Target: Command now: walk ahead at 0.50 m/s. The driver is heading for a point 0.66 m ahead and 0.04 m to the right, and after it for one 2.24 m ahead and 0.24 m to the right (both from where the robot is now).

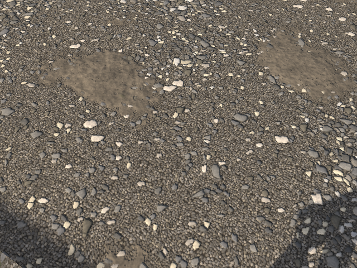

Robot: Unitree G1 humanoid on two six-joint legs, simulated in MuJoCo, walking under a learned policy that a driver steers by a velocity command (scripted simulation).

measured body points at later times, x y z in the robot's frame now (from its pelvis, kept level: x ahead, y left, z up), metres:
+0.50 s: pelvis +0.30 -0.05 -0.10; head +0.33 -0.05 +0.35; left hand +0.57 +0.12 -0.18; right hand +0.11 -0.25 -0.22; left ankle +0.03 +0.06 -0.74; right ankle +0.48 -0.18 -0.82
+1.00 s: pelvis +0.57 -0.04 -0.15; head +0.59 -0.02 +0.30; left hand +0.59 +0.23 -0.31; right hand +0.76 -0.28 -0.25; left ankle +0.69 +0.05 -0.88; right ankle +0.47 -0.18 -0.85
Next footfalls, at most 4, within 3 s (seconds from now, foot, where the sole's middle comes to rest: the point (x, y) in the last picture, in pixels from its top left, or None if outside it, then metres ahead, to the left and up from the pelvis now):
0.54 right None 0.51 -0.18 -0.92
0.92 left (164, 223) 0.73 0.05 -0.92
1.22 right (219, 242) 0.64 -0.18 -0.92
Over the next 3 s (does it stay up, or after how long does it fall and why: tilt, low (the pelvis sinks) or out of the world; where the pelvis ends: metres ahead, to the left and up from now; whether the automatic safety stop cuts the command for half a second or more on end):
stays up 0.65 -0.07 -0.14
